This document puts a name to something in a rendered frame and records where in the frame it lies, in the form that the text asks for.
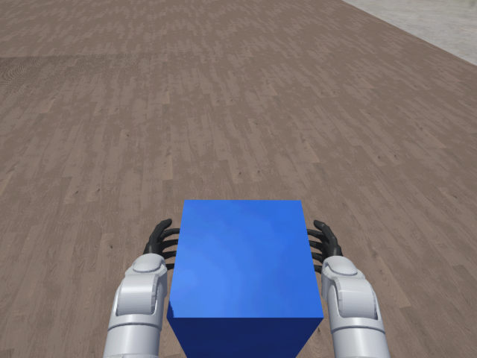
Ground left robot forearm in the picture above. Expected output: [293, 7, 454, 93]
[103, 254, 168, 358]

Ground left robot hand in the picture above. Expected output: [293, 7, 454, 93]
[143, 219, 180, 271]

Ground right robot hand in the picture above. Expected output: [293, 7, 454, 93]
[307, 220, 343, 274]

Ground carton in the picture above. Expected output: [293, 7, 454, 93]
[166, 200, 324, 358]

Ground right robot forearm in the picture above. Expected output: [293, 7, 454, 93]
[321, 256, 391, 358]

